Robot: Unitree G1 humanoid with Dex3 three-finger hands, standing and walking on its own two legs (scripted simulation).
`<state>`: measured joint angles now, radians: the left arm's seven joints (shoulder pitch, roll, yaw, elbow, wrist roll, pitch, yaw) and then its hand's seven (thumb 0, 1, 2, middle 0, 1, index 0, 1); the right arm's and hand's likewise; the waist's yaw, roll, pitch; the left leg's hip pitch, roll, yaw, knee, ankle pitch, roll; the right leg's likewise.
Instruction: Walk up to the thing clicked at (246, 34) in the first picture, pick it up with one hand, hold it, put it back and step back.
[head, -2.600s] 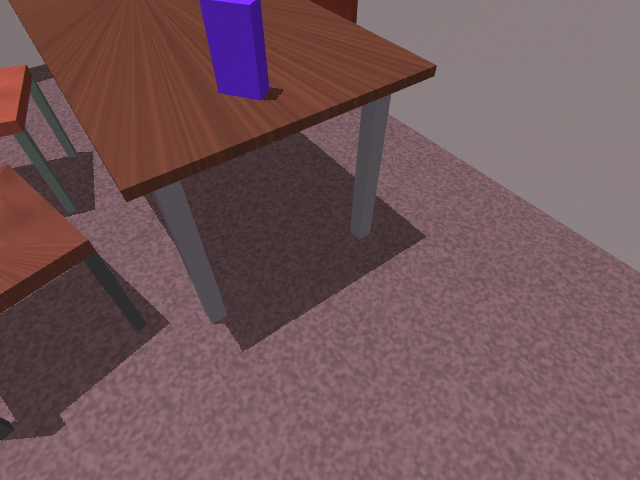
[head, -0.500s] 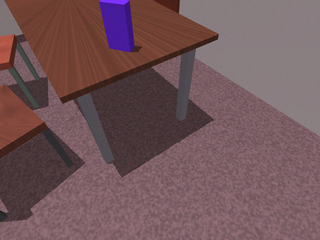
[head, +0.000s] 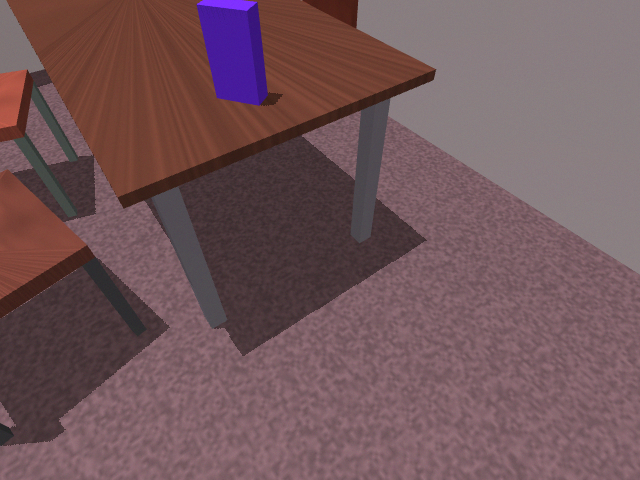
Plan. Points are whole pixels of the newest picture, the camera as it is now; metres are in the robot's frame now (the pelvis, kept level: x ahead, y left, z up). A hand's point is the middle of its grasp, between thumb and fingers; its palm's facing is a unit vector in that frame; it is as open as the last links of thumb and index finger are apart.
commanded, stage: stand
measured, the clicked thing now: (235, 54) +0.99 +0.21 +0.07
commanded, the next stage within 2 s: walk up in 1.12 s
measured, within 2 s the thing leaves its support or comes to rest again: neither
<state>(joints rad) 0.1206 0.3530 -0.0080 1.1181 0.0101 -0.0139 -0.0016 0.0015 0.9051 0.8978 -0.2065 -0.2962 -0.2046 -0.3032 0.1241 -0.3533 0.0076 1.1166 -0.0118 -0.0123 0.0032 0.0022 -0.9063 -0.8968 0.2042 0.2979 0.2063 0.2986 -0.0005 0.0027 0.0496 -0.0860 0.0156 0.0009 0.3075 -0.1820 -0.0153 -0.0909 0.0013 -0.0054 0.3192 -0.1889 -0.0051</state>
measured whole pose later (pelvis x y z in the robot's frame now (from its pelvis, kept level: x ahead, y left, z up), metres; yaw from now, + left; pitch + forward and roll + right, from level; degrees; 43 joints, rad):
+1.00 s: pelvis +0.00 +0.00 +0.00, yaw +0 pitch -2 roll +0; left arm 0.12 0.35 -0.01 1.12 0.01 -0.01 0.00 0.00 0.91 0.90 -0.21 -0.30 -0.20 -0.30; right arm 0.12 -0.35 0.01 1.12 -0.01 -0.01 0.00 0.00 -0.91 -0.90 0.20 0.30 0.21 0.30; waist 0.00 0.00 0.05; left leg -0.08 0.02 0.00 0.30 -0.19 -0.02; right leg -0.09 0.00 -0.01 0.32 -0.19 -0.01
